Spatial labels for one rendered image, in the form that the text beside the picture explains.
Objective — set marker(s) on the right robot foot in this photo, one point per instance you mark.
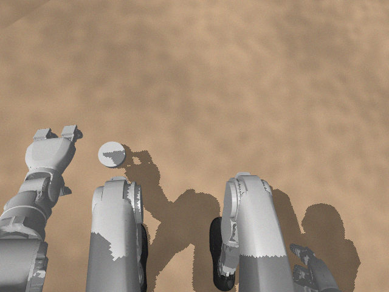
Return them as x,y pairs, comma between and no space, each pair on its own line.
221,282

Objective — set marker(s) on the left robot arm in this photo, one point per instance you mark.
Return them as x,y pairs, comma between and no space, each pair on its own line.
23,261

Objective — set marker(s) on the left robot hand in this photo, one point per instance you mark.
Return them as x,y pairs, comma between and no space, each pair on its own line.
53,152

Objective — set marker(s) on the right robot hand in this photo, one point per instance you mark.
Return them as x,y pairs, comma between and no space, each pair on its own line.
314,279

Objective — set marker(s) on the tin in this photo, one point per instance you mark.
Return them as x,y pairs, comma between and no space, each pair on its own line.
112,154

